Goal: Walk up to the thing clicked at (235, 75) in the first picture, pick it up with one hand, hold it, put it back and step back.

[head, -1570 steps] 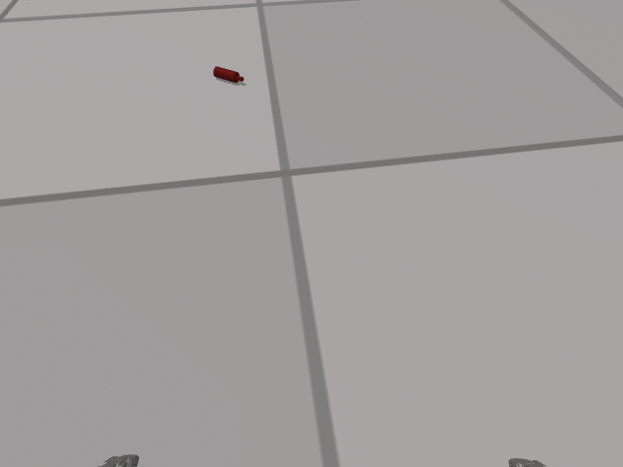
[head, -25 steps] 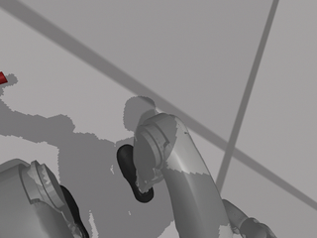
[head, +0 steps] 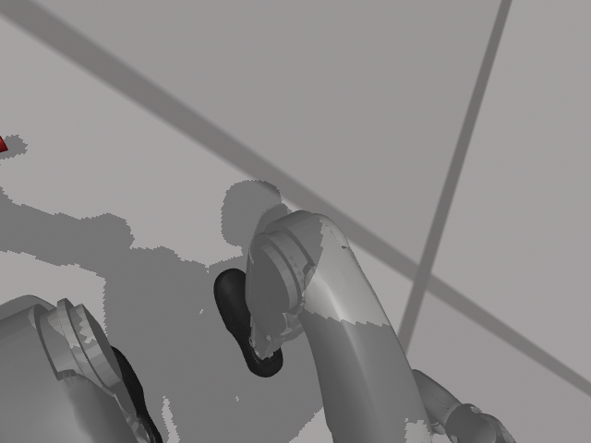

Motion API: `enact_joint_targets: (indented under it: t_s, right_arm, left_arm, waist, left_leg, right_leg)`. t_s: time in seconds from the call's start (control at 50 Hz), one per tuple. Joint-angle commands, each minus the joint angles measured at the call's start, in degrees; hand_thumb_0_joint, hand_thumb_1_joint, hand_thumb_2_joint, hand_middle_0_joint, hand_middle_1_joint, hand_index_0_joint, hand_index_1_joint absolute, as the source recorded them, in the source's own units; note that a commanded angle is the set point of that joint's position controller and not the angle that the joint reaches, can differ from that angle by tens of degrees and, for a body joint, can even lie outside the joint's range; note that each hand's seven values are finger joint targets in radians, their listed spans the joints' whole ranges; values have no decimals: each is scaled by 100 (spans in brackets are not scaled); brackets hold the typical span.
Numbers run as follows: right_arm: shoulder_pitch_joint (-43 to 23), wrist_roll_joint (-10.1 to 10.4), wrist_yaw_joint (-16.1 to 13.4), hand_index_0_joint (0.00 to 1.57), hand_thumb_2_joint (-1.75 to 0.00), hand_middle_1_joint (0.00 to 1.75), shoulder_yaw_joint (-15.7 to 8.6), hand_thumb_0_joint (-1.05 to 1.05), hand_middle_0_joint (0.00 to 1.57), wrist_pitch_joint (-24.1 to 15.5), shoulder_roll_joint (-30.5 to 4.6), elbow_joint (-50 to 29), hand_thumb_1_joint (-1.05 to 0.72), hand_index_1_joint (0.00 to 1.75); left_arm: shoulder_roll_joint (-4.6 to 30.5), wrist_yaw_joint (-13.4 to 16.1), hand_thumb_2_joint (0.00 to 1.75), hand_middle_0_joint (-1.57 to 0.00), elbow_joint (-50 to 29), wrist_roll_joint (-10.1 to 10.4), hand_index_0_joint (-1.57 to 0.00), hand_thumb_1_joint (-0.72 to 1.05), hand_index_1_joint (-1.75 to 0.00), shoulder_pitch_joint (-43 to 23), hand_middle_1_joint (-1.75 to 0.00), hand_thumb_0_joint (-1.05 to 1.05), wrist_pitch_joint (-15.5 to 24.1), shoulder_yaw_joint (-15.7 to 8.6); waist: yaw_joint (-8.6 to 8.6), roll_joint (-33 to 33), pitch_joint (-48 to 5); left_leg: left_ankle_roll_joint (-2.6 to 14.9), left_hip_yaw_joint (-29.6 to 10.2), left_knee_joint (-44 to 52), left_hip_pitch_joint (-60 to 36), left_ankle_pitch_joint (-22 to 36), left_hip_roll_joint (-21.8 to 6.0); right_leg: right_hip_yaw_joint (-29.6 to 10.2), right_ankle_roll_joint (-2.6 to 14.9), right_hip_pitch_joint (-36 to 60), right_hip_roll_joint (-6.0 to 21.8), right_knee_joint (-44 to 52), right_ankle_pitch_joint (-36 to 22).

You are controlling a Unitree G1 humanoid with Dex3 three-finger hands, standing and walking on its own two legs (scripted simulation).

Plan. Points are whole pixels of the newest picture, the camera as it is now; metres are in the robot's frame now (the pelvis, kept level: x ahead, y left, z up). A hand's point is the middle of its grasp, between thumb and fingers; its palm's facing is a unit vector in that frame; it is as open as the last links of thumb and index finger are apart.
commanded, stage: open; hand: left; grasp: from above
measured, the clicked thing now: out of the picture +0.47 +0.29 -0.28
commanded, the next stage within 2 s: withdraw in 0.40 s
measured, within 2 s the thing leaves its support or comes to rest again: neither
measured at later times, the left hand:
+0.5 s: hand out of the picture +0.45 +0.31 -0.26, palm faces -0.44 -0.17 -0.88, open 13.0 cm
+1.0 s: hand out of the picture +0.44 +0.33 -0.10, palm faces -0.38 -0.09 -0.92, open 13.6 cm
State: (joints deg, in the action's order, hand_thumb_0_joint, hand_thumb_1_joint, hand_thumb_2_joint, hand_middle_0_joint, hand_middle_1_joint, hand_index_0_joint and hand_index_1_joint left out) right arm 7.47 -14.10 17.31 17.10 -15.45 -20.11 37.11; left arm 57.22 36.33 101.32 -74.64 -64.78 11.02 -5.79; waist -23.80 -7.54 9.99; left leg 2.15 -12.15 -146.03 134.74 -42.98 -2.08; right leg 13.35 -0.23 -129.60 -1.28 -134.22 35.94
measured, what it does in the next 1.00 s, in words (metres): stands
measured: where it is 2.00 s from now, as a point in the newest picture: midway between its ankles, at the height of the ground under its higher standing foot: (198, 381)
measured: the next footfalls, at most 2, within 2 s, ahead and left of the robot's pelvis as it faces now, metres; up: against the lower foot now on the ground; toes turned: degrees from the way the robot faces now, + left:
none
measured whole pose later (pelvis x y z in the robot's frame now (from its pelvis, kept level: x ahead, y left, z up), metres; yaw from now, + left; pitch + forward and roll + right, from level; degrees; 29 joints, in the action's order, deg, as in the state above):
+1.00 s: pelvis +0.00 +0.00 +0.04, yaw +6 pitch +36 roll -8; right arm 10.0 -5.7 15.9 4.1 -5.3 -17.5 40.3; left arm 38.4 18.9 73.4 -64.5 -53.3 2.0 1.5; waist -13.5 1.8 -5.7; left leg 2.2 -5.2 -135.1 129.9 -41.6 -1.5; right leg 7.3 0.5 -127.4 -0.1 -128.5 37.3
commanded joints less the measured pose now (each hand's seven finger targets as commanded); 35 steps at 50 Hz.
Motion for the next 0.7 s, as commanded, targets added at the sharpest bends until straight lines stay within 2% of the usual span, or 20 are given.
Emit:
enact_joint_targets:
  t_s: [0.0, 0.04, 0.06, 0.08, 0.16, 0.18, 0.22, 0.26, 0.28, 0.3, 0.32, 0.36, 0.38, 0.46, 0.52, 0.58, 0.6, 0.64, 0.66, 0.68]
  right_arm:
    - [1201, 21, -4, 20, -90, 30, -562, 0, 20, 17, -1931, 91, -89, 30]
    - [1257, 28, -1, 20, -90, 30, -540, 0, 20, 11, -1916, 89, -89, 30]
    - [1246, 39, -25, 20, -90, 30, -555, 0, 20, 23, -1932, 98, -89, 30]
    - [1206, 45, -37, 20, -90, 30, -556, 0, 20, 43, -1884, 119, -89, 30]
    - [1210, 25, -36, 20, -90, 30, -509, 0, 20, 30, -1875, 95, -89, 30]
    - [1252, 55, -63, 20, -90, 30, -538, 0, 20, 27, -1913, 101, -89, 30]
    - [1244, 50, -84, 20, -90, 30, -535, 0, 20, 51, -1888, 130, -89, 30]
    - [1207, 16, -76, 20, -90, 30, -510, 0, 20, 60, -1849, 100, -89, 30]
    - [1235, 28, -75, 20, -90, 30, -505, 0, 20, 59, -1853, 103, -89, 30]
    - [1238, 37, -111, 20, -90, 30, -526, 0, 20, 62, -1915, 100, -89, 30]
    - [1236, 37, -101, 20, -90, 30, -494, 0, 20, 43, -1891, 80, -89, 30]
    - [1258, 57, -135, 20, -90, 30, -543, 0, 20, 55, -1932, 113, -89, 30]
    - [1217, 24, -106, 20, -90, 30, -493, 0, 20, 41, -1867, 79, -89, 30]
    - [1174, 46, -123, 20, -90, 30, -541, 0, 20, 49, -1925, 94, -89, 30]
    - [1179, 20, -87, 20, -90, 30, -540, 0, 20, 44, -1901, 90, -90, 30]
    - [1335, 21, -62, 20, -90, 30, -636, 0, 20, 41, -1932, 117, -90, 30]
    - [1272, 36, -47, 20, -90, 30, -683, 0, 20, 43, -1914, 111, -90, 30]
    - [1296, 99, -19, 20, -90, 30, -909, 0, 20, 94, -1878, 151, -90, 30]
    - [1276, 139, 3, 20, -90, 30, -909, 0, 20, 124, -1748, 165, -90, 30]
    - [1293, 185, 11, 20, -91, 30, -1064, 0, 20, 159, -1774, 204, -90, 30]
  left_arm:
    - [1099, 168, 73, -32, -544, 66, -33, -22, -76, -1357, -76, 0, -48, -23]
    - [1153, 152, 75, -32, -644, 88, -31, -24, -76, -1402, -76, 0, -52, -71]
    - [1259, 175, 77, -30, -748, 96, -30, -25, -78, -1391, -78, 0, -35, -151]
    - [1157, 167, 78, -30, -498, 89, -30, -26, -79, -1187, -78, 0, -61, -115]
    - [1076, 116, 81, -25, -435, 146, -25, -31, -83, -1299, -83, 0, -22, -8]
    - [1258, 130, 82, -24, -699, 160, -24, -32, -84, -1353, -84, 0, 12, -119]
    - [1275, 146, 82, -24, -682, 125, -25, -31, -84, -1333, -84, 0, 27, -148]
    - [934, 104, 84, -22, -313, 105, -23, -32, -87, -1139, -88, 0, 10, 54]
    - [951, 90, 86, -21, -415, 136, -21, -34, -88, -1238, -89, 0, 29, 92]
    - [1126, 128, 87, -19, -645, 186, -19, -36, -91, -1423, -91, 0, 72, -2]
    - [1196, 113, 87, -19, -607, 166, -19, -36, -90, -1480, -91, 0, 76, -25]
    - [1287, 139, 87, -19, -640, 103, -19, -37, -90, -1342, -91, 0, 80, -86]
    - [1095, 110, 87, -19, -534, 79, -20, -35, -90, -1391, -90, 0, 80, 34]
    - [1227, 191, 91, -18, -716, 63, -18, -37, -93, -1399, -93, 0, 84, -65]
    - [1120, 180, 89, -18, -667, 21, -18, -39, -88, -1433, -88, 0, 41, -1]
    - [1473, 209, 89, -18, -1270, 9, -18, -39, -87, -1605, -87, 0, -18, -307]
    - [1474, 199, 89, -19, -1394, 21, -19, -39, -86, -1477, -86, 0, -52, -372]
    - [1240, 125, 90, -19, -1589, 85, -18, -41, -86, -1124, -86, 0, -151, -421]
    - [1128, 56, 92, -17, -1747, 136, -16, -42, -88, -1079, -87, 0, -219, -401]
    - [1017, -23, 93, -15, -2082, 196, -14, -44, -89, -1198, -88, 0, -252, -361]
  waist:
    - [-303, 3251, -3701]
    - [-314, 3191, -3771]
    - [-234, 3268, -3944]
    - [-215, 3260, -3879]
    - [-376, 2941, -3657]
    - [-264, 3017, -3870]
    - [-214, 3231, -3961]
    - [-377, 2951, -3618]
    - [-420, 2954, -3540]
    - [-350, 2947, -3740]
    - [-382, 2964, -3642]
    - [-255, 3175, -3751]
    - [-350, 2997, -3586]
    - [-216, 3294, -3894]
    - [-326, 3351, -3706]
    - [-169, 3702, -4158]
    - [-33, 3896, -4333]
    - [116, 4108, -4623]
    - [172, 4090, -4770]
    - [219, 4175, -4953]
  left_leg:
    - [-196, 159, 1643, -2819, 1639, -59]
    - [-166, 214, 1583, -2769, 1698, -42]
    - [-178, 216, 1598, -2871, 1759, -41]
    - [-179, 238, 1618, -2828, 1676, -42]
    - [-100, 287, 1484, -2542, 1530, -31]
    - [-117, 267, 1545, -2633, 1601, -28]
    - [-155, 264, 1583, -2796, 1662, -39]
    - [-138, 226, 1553, -2595, 1473, -51]
    - [-125, 250, 1555, -2535, 1441, -51]
    - [-110, 251, 1555, -2551, 1416, -37]
    - [-111, 228, 1568, -2576, 1393, -39]
    - [-148, 235, 1638, -2668, 1412, -39]
    - [-147, 178, 1600, -2633, 1321, -56]
    - [-215, 128, 1675, -2929, 1609, -76]
    - [-222, 133, 1662, -2920, 1621, -79]
    - [-234, 228, 1683, -3245, 1870, -59]
    - [-277, 200, 1734, -3391, 1892, -66]
    - [-319, 242, 1833, -3537, 2047, -47]
    - [-302, 301, 1786, -3527, 2125, -35]
    - [-283, 370, 1804, -3517, 2064, -19]
  right_leg:
    - [247, 149, 2278, -339, 966, -1590]
    - [220, 138, 2352, -326, 1009, -1623]
    - [218, 146, 2410, -330, 1024, -1669]
    - [199, 162, 2391, -357, 1018, -1617]
    - [176, 121, 2441, -373, 1108, -1576]
    - [187, 126, 2501, -357, 1118, -1587]
    - [193, 153, 2460, -344, 1067, -1602]
    - [242, 134, 2324, -365, 1053, -1493]
    - [223, 133, 2372, -378, 1097, -1460]
    - [218, 128, 2443, -369, 1157, -1443]
    - [215, 130, 2355, -329, 1105, -1411]
    - [212, 155, 2342, -344, 1095, -1380]
    - [244, 141, 2190, -324, 1050, -1328]
    - [267, 165, 2233, -338, 977, -1533]
    - [280, 156, 2120, -323, 950, -1531]
    - [214, 172, 2310, -312, 978, -1727]
    - [210, 199, 2238, -285, 906, -1697]
    - [207, 229, 2178, -289, 908, -1766]
    - [167, 231, 2197, -303, 912, -1852]
    - [122, 245, 2130, -292, 934, -1795]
